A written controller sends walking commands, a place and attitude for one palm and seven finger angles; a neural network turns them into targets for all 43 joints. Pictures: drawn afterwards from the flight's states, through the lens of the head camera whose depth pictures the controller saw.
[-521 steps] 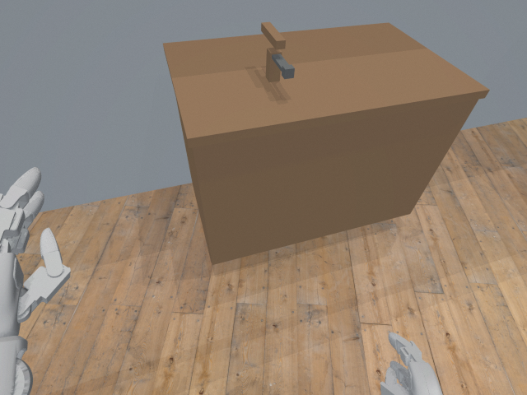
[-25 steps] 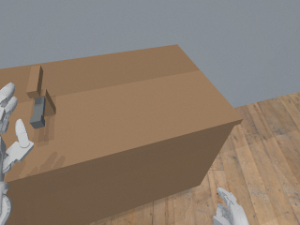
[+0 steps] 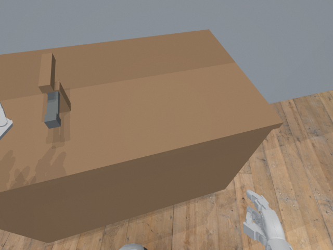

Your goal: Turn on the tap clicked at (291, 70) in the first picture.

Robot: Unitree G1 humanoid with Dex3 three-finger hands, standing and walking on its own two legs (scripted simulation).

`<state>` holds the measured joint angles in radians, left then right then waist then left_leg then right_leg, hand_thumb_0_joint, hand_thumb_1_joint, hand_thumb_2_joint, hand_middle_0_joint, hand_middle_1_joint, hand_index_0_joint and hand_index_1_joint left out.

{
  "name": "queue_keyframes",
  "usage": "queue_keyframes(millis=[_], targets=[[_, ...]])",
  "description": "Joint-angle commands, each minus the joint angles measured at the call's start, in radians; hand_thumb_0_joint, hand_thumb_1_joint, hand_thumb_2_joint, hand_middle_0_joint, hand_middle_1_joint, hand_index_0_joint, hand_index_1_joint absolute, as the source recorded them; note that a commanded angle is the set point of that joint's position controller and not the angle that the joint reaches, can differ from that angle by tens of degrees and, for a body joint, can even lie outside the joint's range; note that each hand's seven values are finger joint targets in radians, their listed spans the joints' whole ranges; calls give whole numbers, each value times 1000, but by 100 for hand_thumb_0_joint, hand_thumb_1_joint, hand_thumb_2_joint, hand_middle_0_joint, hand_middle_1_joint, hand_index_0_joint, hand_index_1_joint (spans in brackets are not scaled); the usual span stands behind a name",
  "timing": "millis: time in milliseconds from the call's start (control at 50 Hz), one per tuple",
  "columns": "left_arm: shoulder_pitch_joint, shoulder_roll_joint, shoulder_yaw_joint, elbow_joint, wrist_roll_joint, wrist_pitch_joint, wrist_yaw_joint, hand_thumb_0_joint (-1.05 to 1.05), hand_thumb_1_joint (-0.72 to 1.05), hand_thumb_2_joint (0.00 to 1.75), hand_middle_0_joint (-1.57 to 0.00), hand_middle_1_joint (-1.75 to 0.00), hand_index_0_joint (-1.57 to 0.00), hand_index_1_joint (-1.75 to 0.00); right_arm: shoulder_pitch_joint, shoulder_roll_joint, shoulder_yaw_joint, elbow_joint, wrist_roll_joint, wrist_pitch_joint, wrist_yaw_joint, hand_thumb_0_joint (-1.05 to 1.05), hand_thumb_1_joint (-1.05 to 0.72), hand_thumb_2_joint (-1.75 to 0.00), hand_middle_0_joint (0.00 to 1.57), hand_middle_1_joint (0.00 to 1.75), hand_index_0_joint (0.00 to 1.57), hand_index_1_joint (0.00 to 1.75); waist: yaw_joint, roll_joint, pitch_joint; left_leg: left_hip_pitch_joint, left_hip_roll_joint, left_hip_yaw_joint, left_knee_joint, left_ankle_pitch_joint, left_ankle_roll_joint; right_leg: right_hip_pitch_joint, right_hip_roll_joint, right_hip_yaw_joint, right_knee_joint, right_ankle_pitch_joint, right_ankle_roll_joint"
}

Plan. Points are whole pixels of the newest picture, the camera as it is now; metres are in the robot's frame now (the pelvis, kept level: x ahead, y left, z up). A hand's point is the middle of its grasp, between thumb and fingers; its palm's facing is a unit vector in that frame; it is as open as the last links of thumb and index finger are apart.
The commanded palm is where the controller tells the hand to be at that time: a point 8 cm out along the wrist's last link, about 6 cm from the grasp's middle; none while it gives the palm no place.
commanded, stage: come to a stop and stand still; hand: left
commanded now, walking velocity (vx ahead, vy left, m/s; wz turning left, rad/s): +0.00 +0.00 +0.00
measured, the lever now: (52, 120) +0.37 +0.34 +0.06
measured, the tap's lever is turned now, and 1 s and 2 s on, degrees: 0 0 0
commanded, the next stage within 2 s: look again from close up in 1.76 s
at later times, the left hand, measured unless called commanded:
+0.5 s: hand (5, 174) +0.19 +0.29 +0.16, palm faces +0.42 -0.84 -0.34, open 7.5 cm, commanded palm +0.12 +0.32 +0.18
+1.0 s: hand out of the picture +0.19 +0.31 +0.16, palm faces +0.47 -0.81 -0.36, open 7.5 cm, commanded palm +0.13 +0.33 +0.18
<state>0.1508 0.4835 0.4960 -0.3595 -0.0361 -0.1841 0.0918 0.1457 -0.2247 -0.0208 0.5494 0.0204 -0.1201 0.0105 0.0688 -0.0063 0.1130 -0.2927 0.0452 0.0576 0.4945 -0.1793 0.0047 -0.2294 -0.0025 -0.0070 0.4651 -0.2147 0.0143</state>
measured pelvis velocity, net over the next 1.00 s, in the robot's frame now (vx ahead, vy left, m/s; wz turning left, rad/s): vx -0.01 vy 0.04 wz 0.06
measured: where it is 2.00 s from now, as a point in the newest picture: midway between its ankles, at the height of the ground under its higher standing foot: outside the picture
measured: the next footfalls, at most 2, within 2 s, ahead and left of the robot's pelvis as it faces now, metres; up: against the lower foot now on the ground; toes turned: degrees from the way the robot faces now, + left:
none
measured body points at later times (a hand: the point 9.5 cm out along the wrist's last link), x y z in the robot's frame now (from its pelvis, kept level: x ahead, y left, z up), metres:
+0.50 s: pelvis -0.03 +0.04 +0.00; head -0.03 +0.05 +0.45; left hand +0.16 +0.33 +0.18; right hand +0.14 -0.18 -0.07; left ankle +0.05 +0.12 -0.74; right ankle +0.02 -0.13 -0.74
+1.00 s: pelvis -0.01 +0.04 +0.00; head +0.00 +0.06 +0.45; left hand +0.16 +0.35 +0.18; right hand +0.18 -0.16 -0.07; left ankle +0.05 +0.12 -0.74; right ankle +0.02 -0.12 -0.74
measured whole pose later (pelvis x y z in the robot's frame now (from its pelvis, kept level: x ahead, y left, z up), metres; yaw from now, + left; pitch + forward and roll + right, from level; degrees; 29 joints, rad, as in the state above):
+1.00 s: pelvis -0.01 +0.04 +0.00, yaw +3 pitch -3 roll -2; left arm 0.37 0.33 0.34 -0.41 0.00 -0.21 0.11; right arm 0.21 -0.17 0.02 0.59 0.01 -0.16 -0.01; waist 0.05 -0.01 0.08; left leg -0.27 -0.01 0.05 0.46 -0.14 0.06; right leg -0.17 -0.01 0.06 0.39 -0.18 0.02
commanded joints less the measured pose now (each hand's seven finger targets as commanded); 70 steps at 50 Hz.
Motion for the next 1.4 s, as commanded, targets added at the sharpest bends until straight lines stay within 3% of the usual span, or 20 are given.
queue_keyframes(millis=[0, 40, 60, 80, 140, 160, 200, 340, 360, 440, 560, 640, 660, 740, 860, 1020, 1100, 1160, 1360, 1380], targets=[[301, 16, -73, -274, -8, -24, -19, 0, 90, 90, -20, -30, -20, -30, -18, -104, -37, -188, 24, -45, 19, 0, -90, -90, 20, 30, 20, 30, -26, -11, -272, 138, 70, -27, -34, 224, 21, 88, -37, -9, -44, 202, -9], [289, 81, 7, -255, -13, -28, -2, 0, 90, 90, -20, -30, -20, -30, -38, -96, -26, -191, 17, -40, -10, 0, -90, -90, 20, 30, 20, 30, -34, -148, -199, 73, 31, -20, -45, -56, 4, 25, -61, 28, -112, 56, -24], [278, 155, 83, -271, -10, -32, 16, 0, 90, 90, -20, -30, -20, -30, -40, -102, -23, -184, 15, -29, -25, 0, -90, -90, 20, 30, 20, 30, -37, -112, -189, 83, 21, -19, -58, -87, 3, -11, -68, 35, -115, -3, -36], [259, 98, 45, -272, -16, -44, 12, 0, 90, 90, -20, -30, -20, -30, -37, -92, -17, -190, 9, -27, -35, 0, -90, -90, 20, 30, 20, 30, -46, -76, -178, 75, 22, -27, -69, -125, 10, -28, -69, 35, -119, -66, -38], [152, 112, 45, -314, -9, -78, 19, 0, 90, 90, -20, -30, -20, -30, -39, -94, -10, -183, 3, -45, -57, 0, -90, -90, 20, 30, 20, 30, -46, 99, -142, 30, 36, -57, -133, -274, 28, -28, -44, 59, -119, -161, -36], [96, 147, 60, -354, 3, -82, 25, 0, 90, 90, -20, -30, -20, -30, -46, -99, -7, -181, 3, -50, -63, 0, -90, -90, 20, 30, 20, 30, -44, 136, -140, 22, 47, -74, -158, -296, 33, -12, -35, 47, -101, -146, -33], [79, 92, 12, -313, 10, -91, 24, 0, 90, 90, -20, -30, -20, -30, -26, -97, -6, -169, 3, -71, -62, 0, -90, -90, 20, 30, 20, 30, -40, 160, -159, -12, 55, -82, -181, -365, 41, 47, -21, 23, -81, -134, -28], [113, 1, -85, -210, 30, -91, 20, 0, 90, 90, -20, -30, -20, -30, -10, -96, -7, -118, -2, -103, -44, 0, -90, -90, 20, 30, 20, 30, -41, 47, -114, -12, 30, -77, -162, -390, 28, -7, -21, 40, -144, -189, -29], [120, 12, -74, -202, 30, -91, 21, 0, 90, 90, -20, -30, -20, -30, -16, -102, -9, -113, -1, -102, -43, 0, -90, -90, 20, 30, 20, 30, -41, 84, -119, 9, 32, -87, -180, -374, 25, -15, -17, 38, -141, -177, -29], [116, 24, -61, -208, 31, -96, 24, 0, 90, 90, -20, -30, -20, -30, -16, -94, -6, -120, -2, -94, -40, 0, -90, -90, 20, 30, 20, 30, -39, 56, -121, -19, 39, -107, -195, -379, 29, 19, -12, 30, -131, -145, -26], [106, 60, -25, -285, 30, -103, 26, 0, 90, 90, -20, -30, -20, -30, -28, -90, -5, -130, -1, -94, -37, 0, -90, -90, 20, 30, 20, 30, -37, 117, -160, 16, 56, -127, -237, -389, 31, 53, 5, 20, -106, -100, -23], [94, 11, -71, -277, 35, -98, 26, 0, 90, 90, -20, -30, -20, -30, -19, -93, -9, -130, -1, -98, -34, 0, -90, -90, 20, 30, 20, 30, -39, 140, -143, 5, 69, -144, -263, -446, 31, 55, 18, 17, -89, -107, -27], [90, 27, -59, -284, 36, -97, 27, 0, 90, 90, -20, -30, -20, -30, -26, -93, -9, -127, 0, -100, -34, 0, -90, -90, 20, 30, 20, 30, -38, 164, -155, 31, 73, -151, -276, -440, 28, 48, 20, 12, -85, -100, -23], [99, 9, -74, -256, 37, -89, 31, 0, 90, 90, -20, -30, -20, -30, -20, -89, -12, -125, -3, -95, -32, 0, -90, -90, 20, 30, 20, 30, -38, 90, -150, 37, 64, -139, -232, -404, 32, 50, 8, 35, -125, -87, -31], [87, 26, -64, -280, 37, -88, 33, 0, 90, 90, -20, -30, -20, -30, -33, -91, -11, -118, -1, -95, -33, 0, -90, -90, 20, 30, 20, 30, -42, 129, -151, 57, 65, -159, -251, -393, 29, 35, 9, 54, -122, -87, -30], [128, 23, -57, -284, 32, -90, 38, 0, 90, 90, -20, -30, -20, -30, -28, -84, -8, -114, -2, -93, -35, 0, -90, -90, 20, 30, 20, 30, -39, 120, -170, 68, 78, -173, -245, -318, 35, 69, 1, 46, -109, -26, -30], [147, 16, -62, -275, 24, -86, 33, 0, 90, 90, -20, -30, -20, -30, -26, -85, -14, -112, 0, -86, -35, 0, -90, -90, 20, 30, 20, 30, -45, 64, -180, 106, 51, -133, -174, -162, 30, 60, -21, 68, -133, 42, -38], [162, 39, -44, -289, 19, -81, 31, 0, 90, 90, -20, -30, -20, -30, -33, -85, -13, -111, 4, -78, -36, 0, -90, -90, 20, 30, 20, 30, -45, 86, -195, 143, 43, -119, -152, -44, 24, 55, -24, 63, -115, 95, -36], [235, 73, -2, -319, -2, -69, 31, 0, 90, 90, -20, -30, -20, -30, -48, -83, -19, -122, 9, -47, -46, 0, -90, -90, 20, 30, 20, 30, -42, 50, -251, 232, 42, -88, -55, 259, 33, 66, -53, 83, -93, 294, -40], [233, 38, -33, -318, -5, -70, 27, 0, 90, 90, -20, -30, -20, -30, -39, -88, -21, -120, 5, -42, -45, 0, -90, -90, 20, 30, 20, 30, -46, 55, -260, 237, 43, -84, -51, 283, 34, 70, -51, 79, -86, 306, -40]])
